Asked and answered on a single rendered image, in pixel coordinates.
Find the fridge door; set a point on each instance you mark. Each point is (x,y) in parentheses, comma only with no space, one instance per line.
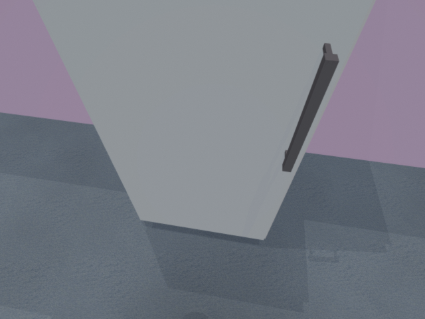
(196,101)

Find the handle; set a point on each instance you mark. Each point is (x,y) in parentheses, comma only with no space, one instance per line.
(320,84)

